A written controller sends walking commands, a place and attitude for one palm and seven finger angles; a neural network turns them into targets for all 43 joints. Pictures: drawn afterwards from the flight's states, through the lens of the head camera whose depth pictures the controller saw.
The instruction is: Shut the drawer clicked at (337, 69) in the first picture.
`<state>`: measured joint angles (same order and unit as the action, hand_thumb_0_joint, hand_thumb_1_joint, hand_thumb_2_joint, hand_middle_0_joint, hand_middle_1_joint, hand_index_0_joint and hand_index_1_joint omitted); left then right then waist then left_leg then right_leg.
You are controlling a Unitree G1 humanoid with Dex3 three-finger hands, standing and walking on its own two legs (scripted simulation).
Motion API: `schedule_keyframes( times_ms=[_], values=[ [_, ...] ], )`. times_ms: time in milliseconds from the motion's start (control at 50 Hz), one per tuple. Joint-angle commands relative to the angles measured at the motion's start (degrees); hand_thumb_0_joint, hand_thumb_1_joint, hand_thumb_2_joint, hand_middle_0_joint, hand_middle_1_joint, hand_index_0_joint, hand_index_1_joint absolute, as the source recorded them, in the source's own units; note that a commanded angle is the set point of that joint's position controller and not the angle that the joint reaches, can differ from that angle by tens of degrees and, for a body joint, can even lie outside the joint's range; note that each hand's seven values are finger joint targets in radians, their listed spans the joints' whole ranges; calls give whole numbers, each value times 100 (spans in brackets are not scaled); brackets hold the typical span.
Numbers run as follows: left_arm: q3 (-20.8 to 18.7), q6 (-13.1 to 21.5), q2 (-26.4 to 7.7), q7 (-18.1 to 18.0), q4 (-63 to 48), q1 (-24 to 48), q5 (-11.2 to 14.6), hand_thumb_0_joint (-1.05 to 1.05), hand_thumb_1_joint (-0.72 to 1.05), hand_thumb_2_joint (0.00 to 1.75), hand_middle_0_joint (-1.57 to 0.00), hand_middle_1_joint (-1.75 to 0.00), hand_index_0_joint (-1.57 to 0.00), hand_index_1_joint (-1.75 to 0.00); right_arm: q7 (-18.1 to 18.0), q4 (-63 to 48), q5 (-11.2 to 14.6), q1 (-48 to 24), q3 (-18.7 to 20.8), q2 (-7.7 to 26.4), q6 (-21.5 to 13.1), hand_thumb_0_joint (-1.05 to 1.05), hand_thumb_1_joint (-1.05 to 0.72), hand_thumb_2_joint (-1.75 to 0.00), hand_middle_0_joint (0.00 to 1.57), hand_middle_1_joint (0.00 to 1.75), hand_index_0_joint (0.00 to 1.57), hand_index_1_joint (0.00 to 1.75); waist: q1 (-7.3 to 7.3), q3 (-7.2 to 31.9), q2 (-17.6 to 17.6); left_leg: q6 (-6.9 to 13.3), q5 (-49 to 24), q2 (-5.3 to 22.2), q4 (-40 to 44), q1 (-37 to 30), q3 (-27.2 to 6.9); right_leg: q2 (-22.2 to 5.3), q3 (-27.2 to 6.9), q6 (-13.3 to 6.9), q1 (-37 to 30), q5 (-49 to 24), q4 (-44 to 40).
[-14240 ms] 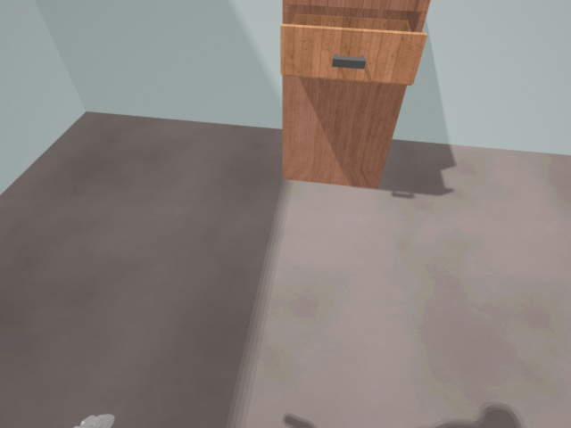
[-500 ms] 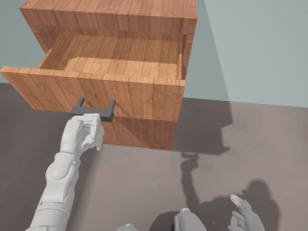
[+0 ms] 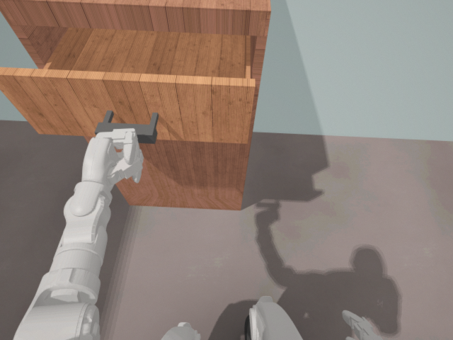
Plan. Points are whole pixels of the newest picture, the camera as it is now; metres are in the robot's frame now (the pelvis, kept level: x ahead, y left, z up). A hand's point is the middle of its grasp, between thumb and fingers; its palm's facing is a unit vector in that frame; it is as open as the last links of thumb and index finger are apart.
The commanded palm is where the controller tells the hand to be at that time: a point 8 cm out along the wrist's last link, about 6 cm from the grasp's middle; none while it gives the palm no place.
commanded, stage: push the drawer shut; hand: left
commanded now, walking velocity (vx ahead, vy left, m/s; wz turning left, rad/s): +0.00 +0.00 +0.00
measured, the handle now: (129, 124) +0.50 +0.18 +0.06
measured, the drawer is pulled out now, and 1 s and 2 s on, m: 0.14 0.03 0.00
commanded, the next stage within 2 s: pull the fist back off the drawer in 1.58 s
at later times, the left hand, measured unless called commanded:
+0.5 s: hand (143, 135) +0.47 +0.15 +0.06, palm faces -0.09 -1.00 -0.02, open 3.3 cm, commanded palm +0.45 +0.21 +0.06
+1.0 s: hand (152, 112) +0.53 +0.14 +0.06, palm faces -0.08 -1.00 -0.04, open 3.4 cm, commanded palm +0.52 +0.19 +0.06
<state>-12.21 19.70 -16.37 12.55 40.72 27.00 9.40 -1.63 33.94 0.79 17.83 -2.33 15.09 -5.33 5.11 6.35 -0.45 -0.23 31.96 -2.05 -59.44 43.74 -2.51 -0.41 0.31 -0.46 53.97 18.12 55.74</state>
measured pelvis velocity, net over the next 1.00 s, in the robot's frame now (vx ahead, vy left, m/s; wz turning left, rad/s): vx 0.00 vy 0.01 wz -0.01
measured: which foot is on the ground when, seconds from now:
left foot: down 0.00-1.00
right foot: down 0.00-1.00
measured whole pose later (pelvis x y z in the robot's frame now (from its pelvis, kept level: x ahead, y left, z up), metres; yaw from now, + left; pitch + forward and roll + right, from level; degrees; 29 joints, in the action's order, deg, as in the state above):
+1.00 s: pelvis +0.00 +0.01 -0.01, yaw -1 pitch +24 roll -1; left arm -20.5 22.3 -27.0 11.8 68.8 56.6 3.0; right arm 0.7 34.5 -2.6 22.3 -3.2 16.0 0.6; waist 12.1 5.7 -1.1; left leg 0.1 32.4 -1.4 -63.6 54.7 -2.6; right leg 0.3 0.6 -0.2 63.9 16.9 57.1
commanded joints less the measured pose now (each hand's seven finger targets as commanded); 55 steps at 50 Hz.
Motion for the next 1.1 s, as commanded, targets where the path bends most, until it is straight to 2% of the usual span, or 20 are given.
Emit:
schedule_keyframes(
  times_ms=[0, 100, 180, 200, 260, 300, 360, 400, 440, 520, 560, 640, 680, 720, 780, 820, 840, 980, 1060, 1080],
  values=[
    [-431, 511, -1140, -53, -1026, 2540, 96, 0, 90, 90, -140, -160, -140, -160, -50, -591, -24, 344, 336, 808, -148, 0, -90, -90, 20, 30, 20, 30, 72, 2239, -50, 60, -1413, 35, 998, 396, 266, -39, -126, -86, -2679, -721, -587],
    [-501, 577, -1300, -45, -457, 3255, 23, 0, 90, 90, -140, -160, -140, -160, -37, -465, -50, 466, 327, 853, -65, 0, -90, -90, 20, 30, 20, 30, 230, 2100, -8, 82, -1124, 42, 965, 562, 258, -32, -138, -63, -2414, -400, -623],
    [-675, 647, -1506, -16, -183, 3423, -27, 0, 90, 90, -140, -160, -140, -160, -15, -450, -91, 611, 344, 886, -16, 0, -90, -90, 20, 30, 20, 30, 206, 2482, -85, 95, -1361, 24, 907, 549, 282, -21, -159, -76, -2596, -732, -534],
    [-615, 664, -1437, 5, -187, 3535, -24, 0, 90, 90, -140, -160, -140, -160, -2, -441, -94, 616, 340, 873, -8, 0, -90, -90, 20, 30, 20, 30, 212, 2483, -264, 83, -1396, 25, 903, 511, 295, -20, -161, -87, -2565, -786, -527],
    [-800, 683, -1642, 32, 105, 3590, -23, 0, 90, 90, -140, -160, -140, -160, 16, -439, -119, 696, 339, 916, 49, 0, -90, -90, 20, 30, 20, 30, 237, 2450, -9, 103, -1414, 45, 870, 637, 285, 1, -143, -81, -2556, -833, -501],
    [-811, 695, -1685, 54, 315, 3801, -53, 0, 90, 90, -140, -160, -140, -160, 30, -420, -126, 716, 320, 930, 87, 0, -90, -90, 20, 30, 20, 30, 276, 2361, -59, 107, -1233, 41, 865, 756, 290, -5, -178, -83, -2485, -645, -534],
    [-939, 757, -1937, 92, 256, 4064, -100, 0, 90, 90, -140, -160, -140, -160, 40, -442, -154, 803, 332, 945, 142, 0, -90, -90, 20, 30, 20, 30, 263, 2660, -248, 110, -1455, 46, 815, 653, 283, 15, -178, -98, -2549, -904, -430],
    [-987, 746, -1915, 100, 502, 4022, -87, 0, 90, 90, -140, -160, -140, -160, 56, -425, -158, 847, 334, 952, 175, 0, -90, -90, 20, 30, 20, 30, 285, 2516, -87, 108, -1400, 61, 816, 731, 272, 17, -159, -92, -2494, -854, -460],
    [-1042, 775, -2000, 123, 465, 4103, -85, 0, 90, 90, -140, -160, -140, -160, 59, -464, -178, 882, 336, 973, 200, 0, -90, -90, 20, 30, 20, 30, 276, 2669, -219, 114, -1531, 54, 766, 689, 272, 33, -151, -119, -2510, -998, -387],
    [-1014, 747, -2065, 108, 730, 4411, -165, 0, 90, 90, -140, -160, -140, -160, 75, -391, -173, 936, 323, 986, 275, 0, -90, -90, 20, 30, 20, 30, 389, 2502, -280, 111, -1407, 74, 757, 739, 261, 35, -142, -94, -2295, -846, -428],
    [-852, 756, -1980, 96, 766, 4820, -233, 0, 90, 90, -140, -160, -140, -160, 73, -358, -190, 983, 317, 989, 296, 0, -90, -90, 20, 30, 20, 30, 493, 2539, -456, 103, -1413, 84, 747, 611, 203, 48, -86, -96, -2064, -776, -382],
    [-754, 763, -1932, 4, 908, 5234, -312, 0, 90, 90, -140, -160, -140, -160, 84, -313, -240, 1132, 321, 1029, 330, 0, -90, -90, 20, 30, 20, 30, 633, 2708, -410, 96, -1607, 83, 678, 468, 110, 77, -9, -103, -1895, -856, -314],
    [-660, 766, -1839, -38, 924, 5494, -357, 0, 90, 90, -140, -160, -140, -160, 108, -245, -265, 1186, 325, 1009, 342, 0, -90, -90, 20, 30, 20, 30, 676, 2827, -692, 68, -1681, 80, 638, 374, 116, 58, -19, -100, -1827, -918, -313],
    [-895, 739, -2145, -77, 1158, 5470, -383, 0, 90, 90, -140, -160, -140, -160, 106, -223, -287, 1246, 311, 1061, 375, 0, -90, -90, 20, 30, 20, 30, 686, 2766, -362, 89, -1611, 91, 624, 605, 96, 70, -21, -97, -1958, -912, -319],
    [-775, 745, -2040, -58, 1155, 5659, -426, 0, 90, 90, -140, -160, -140, -160, 133, -236, -308, 1283, 298, 1038, 418, 0, -90, -90, 20, 30, 20, 30, 711, 2926, -705, 58, -1811, 84, 599, 434, 90, 76, -4, -124, -1891, -1071, -279],
    [-973, 738, -2294, -88, 1249, 5673, -450, 0, 90, 90, -140, -160, -140, -160, 133, -225, -322, 1338, 297, 1070, 463, 0, -90, -90, 20, 30, 20, 30, 710, 2942, -490, 93, -1762, 94, 562, 590, 104, 83, -36, -114, -1999, -1085, -300],
    [-858, 745, -2175, -82, 1281, 5776, -440, 0, 90, 90, -140, -160, -140, -160, 137, -257, -328, 1357, 282, 1055, 466, 0, -90, -90, 20, 30, 20, 30, 791, 2887, -469, 100, -1769, 85, 574, 589, 80, 105, -5, -119, -1967, -1118, -287],
    [-1060, 695, -2565, -135, 1490, 6136, -599, 0, 90, 90, -140, -160, -140, -160, 166, -215, -371, 1512, 263, 1090, 570, 0, -90, -90, 20, 30, 20, 30, 855, 2976, -699, 110, -1788, 108, 486, 715, 90, 107, -42, -124, -1937, -1167, -275],
    [-1022, 688, -2572, -148, 1442, 6379, -644, 0, 90, 90, -140, -160, -140, -160, 185, -185, -407, 1615, 273, 1093, 614, 0, -90, -90, 20, 30, 20, 30, 933, 3221, -915, 86, -2071, 128, 435, 500, 67, 114, -17, -128, -1875, -1392, -239],
    [-1047, 658, -2592, -150, 1565, 6317, -652, 0, 90, 90, -140, -160, -140, -160, 191, -180, -409, 1643, 266, 1102, 636, 0, -90, -90, 20, 30, 20, 30, 935, 3140, -828, 87, -2087, 139, 429, 556, 58, 119, -5, -129, -1863, -1399, -248]
  ],
)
